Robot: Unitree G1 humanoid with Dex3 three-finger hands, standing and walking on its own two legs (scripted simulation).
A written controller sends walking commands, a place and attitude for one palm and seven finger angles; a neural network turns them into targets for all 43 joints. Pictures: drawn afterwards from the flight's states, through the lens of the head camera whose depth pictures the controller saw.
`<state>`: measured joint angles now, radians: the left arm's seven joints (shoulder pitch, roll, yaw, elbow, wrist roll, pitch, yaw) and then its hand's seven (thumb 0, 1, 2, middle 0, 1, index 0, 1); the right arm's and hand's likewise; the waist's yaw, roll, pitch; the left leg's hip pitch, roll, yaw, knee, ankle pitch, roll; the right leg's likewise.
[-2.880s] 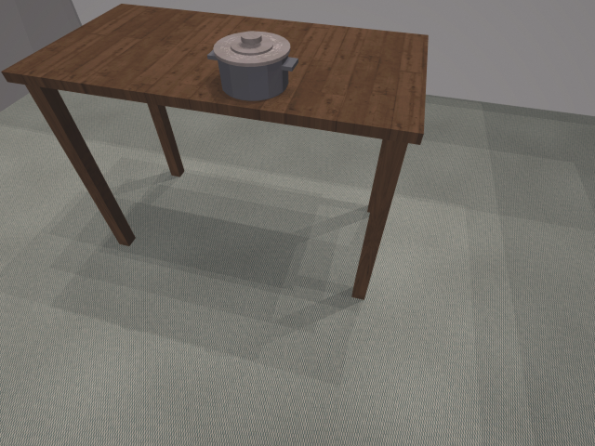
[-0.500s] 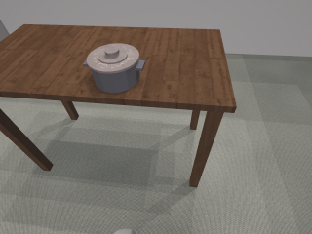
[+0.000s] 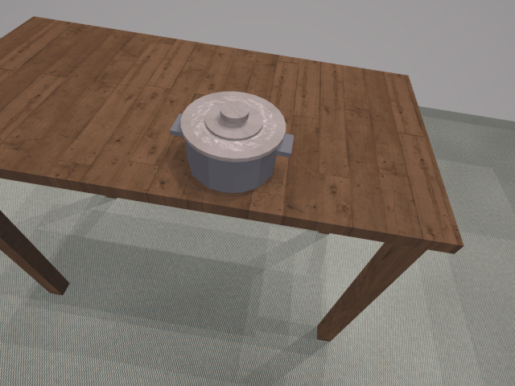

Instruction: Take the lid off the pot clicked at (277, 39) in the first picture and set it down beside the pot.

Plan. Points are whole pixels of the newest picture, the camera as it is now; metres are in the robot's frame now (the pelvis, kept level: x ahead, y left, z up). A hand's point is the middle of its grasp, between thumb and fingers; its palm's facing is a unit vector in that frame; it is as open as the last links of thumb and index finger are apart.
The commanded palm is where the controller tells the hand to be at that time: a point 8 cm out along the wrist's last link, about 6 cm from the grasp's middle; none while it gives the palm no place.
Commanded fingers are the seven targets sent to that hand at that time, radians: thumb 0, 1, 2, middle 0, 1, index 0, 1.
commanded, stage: come to a stop and stand still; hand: left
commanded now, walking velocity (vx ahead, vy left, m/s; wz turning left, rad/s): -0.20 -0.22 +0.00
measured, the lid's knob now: (234, 112) +0.52 +0.10 +0.13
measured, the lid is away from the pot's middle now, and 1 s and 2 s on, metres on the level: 0.00 0.00 0.00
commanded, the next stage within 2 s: look again from close up in 1.06 s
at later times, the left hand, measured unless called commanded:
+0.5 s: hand out of the picture +0.02 +0.12 -0.16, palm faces -0.03 -0.97 -0.25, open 7.3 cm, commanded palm none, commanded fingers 0.00 0.90 0.90 -0.20 -0.30 -0.20 -0.30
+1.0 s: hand out of the picture -0.08 +0.08 -0.17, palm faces +0.05 -0.98 -0.16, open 7.4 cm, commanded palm none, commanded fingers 0.00 0.90 0.90 -0.20 -0.30 -0.20 -0.30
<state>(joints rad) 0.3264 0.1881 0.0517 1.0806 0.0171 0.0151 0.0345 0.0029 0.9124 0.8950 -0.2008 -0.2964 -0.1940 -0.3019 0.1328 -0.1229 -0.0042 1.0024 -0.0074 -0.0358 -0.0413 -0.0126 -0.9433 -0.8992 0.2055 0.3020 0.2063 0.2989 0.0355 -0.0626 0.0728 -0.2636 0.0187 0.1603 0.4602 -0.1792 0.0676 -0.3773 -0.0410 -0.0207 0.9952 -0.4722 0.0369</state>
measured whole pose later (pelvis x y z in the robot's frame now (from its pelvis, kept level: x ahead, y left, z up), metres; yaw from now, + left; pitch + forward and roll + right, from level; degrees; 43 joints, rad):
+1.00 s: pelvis -0.05 -0.08 +0.00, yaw +0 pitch -2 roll +0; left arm 0.32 0.13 0.01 1.14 0.01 0.01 0.02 0.00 0.91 0.89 -0.20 -0.30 -0.20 -0.30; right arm 0.26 -0.15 -0.01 1.15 -0.01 0.01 -0.03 0.01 -0.92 -0.90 0.20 0.30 0.20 0.30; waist 0.00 0.01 0.04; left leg -0.22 0.06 0.00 0.43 -0.17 -0.04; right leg -0.14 0.02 -0.07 0.43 -0.26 -0.04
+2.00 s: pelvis -0.02 -0.04 +0.00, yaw -2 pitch +0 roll +0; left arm 0.28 0.18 0.00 1.05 0.02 0.00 0.03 0.00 0.91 0.89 -0.20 -0.30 -0.20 -0.30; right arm 0.22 -0.17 0.00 1.07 -0.01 -0.02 -0.03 0.01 -0.92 -0.90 0.20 0.30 0.20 0.30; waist 0.01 -0.02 0.04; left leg -0.24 -0.01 0.04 0.53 -0.29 0.02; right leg -0.18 -0.05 -0.03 0.52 -0.35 0.03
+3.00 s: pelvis +0.01 -0.03 -0.01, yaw +0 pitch +1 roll +1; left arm 0.28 0.19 0.04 1.05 0.02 0.02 0.02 0.01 0.91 0.89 -0.20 -0.30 -0.20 -0.30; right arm 0.36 -0.14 0.00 1.06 -0.03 -0.05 -0.03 0.01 -0.91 -0.90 0.20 0.30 0.20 0.30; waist -0.02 -0.03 0.06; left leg -0.19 -0.05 0.03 0.50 -0.32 0.05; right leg -0.37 -0.04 -0.05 1.01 -0.57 -0.04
